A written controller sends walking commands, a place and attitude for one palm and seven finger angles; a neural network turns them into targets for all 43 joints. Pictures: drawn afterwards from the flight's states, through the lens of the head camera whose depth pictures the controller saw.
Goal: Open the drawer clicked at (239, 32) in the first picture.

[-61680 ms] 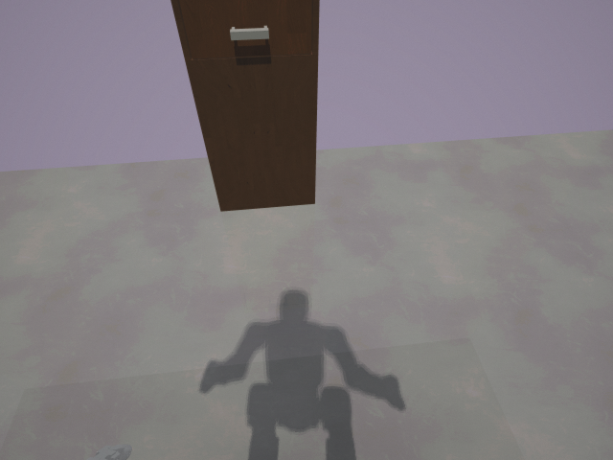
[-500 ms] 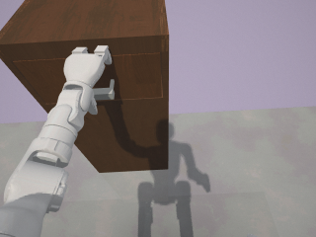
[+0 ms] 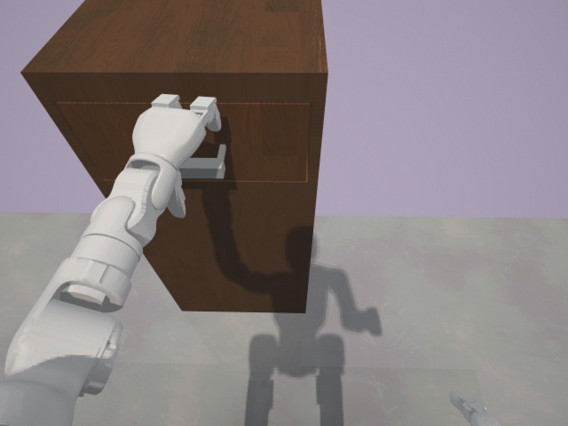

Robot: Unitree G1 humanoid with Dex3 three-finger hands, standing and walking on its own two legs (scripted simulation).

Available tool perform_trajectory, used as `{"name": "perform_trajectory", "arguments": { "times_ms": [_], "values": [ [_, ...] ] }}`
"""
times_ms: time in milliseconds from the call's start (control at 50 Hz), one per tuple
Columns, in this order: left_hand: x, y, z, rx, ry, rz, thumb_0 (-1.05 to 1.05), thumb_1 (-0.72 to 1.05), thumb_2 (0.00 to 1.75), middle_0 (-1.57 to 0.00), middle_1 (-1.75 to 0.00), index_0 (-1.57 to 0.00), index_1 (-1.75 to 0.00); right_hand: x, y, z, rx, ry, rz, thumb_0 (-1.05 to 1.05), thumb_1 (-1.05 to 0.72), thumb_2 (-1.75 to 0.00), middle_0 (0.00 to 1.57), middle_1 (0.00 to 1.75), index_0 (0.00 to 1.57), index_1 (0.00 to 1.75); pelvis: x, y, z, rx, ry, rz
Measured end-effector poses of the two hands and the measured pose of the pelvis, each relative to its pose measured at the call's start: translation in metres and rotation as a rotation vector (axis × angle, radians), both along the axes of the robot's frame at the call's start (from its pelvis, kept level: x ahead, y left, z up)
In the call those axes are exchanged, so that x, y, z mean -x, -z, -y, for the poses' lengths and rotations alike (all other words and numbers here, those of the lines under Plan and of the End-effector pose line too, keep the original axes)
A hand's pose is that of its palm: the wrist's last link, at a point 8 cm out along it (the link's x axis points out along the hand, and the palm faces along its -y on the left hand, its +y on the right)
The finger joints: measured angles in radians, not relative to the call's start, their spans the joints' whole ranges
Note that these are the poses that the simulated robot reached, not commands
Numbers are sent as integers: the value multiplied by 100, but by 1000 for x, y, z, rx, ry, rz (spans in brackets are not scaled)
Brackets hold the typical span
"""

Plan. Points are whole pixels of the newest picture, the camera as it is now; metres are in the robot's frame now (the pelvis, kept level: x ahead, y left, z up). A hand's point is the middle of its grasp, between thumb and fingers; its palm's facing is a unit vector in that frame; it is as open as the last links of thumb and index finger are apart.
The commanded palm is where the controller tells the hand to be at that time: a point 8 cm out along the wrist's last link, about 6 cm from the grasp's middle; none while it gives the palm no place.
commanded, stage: re-aim the fingers above the handle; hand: left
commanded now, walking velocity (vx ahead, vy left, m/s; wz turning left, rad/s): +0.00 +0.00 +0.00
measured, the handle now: (190, 158) +0.53 +0.18 +0.05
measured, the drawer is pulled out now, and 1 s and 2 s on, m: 0.00 0.00 0.00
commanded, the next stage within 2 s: lower the fingers behind the handle in 0.38 s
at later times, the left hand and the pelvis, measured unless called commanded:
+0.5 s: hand (210, 142) +0.49 +0.12 +0.12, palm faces +0.14 -0.09 -0.99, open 13.8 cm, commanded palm +0.46 +0.19 +0.17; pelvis +0.01 +0.00 +0.00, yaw -2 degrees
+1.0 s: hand (161, 181) +0.45 +0.20 +0.08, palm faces -0.09 +0.01 -1.00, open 14.0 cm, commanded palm +0.46 +0.21 +0.13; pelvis +0.00 -0.01 -0.01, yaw +1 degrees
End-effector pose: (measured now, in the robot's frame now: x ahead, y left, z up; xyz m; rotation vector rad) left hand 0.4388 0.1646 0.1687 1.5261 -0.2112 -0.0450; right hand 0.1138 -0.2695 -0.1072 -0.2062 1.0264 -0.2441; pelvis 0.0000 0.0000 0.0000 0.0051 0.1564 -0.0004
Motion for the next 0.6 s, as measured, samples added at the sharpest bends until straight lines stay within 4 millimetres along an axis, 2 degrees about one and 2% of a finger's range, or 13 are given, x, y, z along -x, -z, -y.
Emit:
{"name": "perform_trajectory", "arguments": {
  "times_ms": [100,160,200,240,320,360,400,480,540,600],
  "values": [
    [-19,-14,-40,-67,-255,12,0,-49,30,-32,-120,-32,-120,13,13,-15,-72,16,-41,0,-90,-90,20,30,20,30,-1,-1,0,-4,23,-22],
    [-18,-9,-61,-110,-373,-101,0,-49,30,-31,-120,-31,-120,25,19,-22,-109,32,-87,0,-90,-90,20,30,20,30,-5,-2,0,-3,21,-26],
    [-14,1,-62,-106,-371,-192,0,-49,30,-31,-119,-31,-120,32,22,-24,-113,36,-119,0,-90,-90,20,30,20,30,-9,-3,0,-1,11,-20],
    [-10,13,-51,-91,-297,-270,0,-49,30,-31,-119,-31,-120,37,22,-23,-97,32,-146,1,-90,-90,21,30,20,30,-11,-3,-1,1,-5,-10],
    [-3,31,-5,-42,-18,-300,-1,-49,30,-32,-119,-31,-120,39,18,-15,-39,27,-158,1,-90,-90,21,30,20,30,-12,-1,-2,3,-20,-1],
    [-1,29,19,-21,111,-233,0,-49,30,-32,-119,-32,-120,38,16,-11,-18,34,-147,1,-90,-90,21,30,20,30,-12,0,-3,4,-16,-6],
    [-5,20,34,5,178,-128,0,-49,30,-32,-120,-32,-120,37,16,-8,-11,42,-135,1,-90,-90,21,30,20,30,-11,2,-4,4,-8,-17],
    [-24,-2,31,37,107,33,0,-49,30,-35,-122,-32,-120,37,19,-8,-32,62,-130,1,-90,-90,20,30,20,30,-8,3,-3,-1,20,-36],
    [-28,-4,32,3,34,62,0,-49,30,-46,-129,-31,-120,38,23,-12,-63,61,-139,0,-90,-90,20,30,20,30,-7,2,-3,-5,38,-44],
    [-28,-4,31,-19,-45,54,0,-49,30,-45,-129,-33,-123,38,26,-17,-99,63,-142,0,-90,-90,20,30,20,30,-6,0,-1,-10,51,-41]
  ]
}}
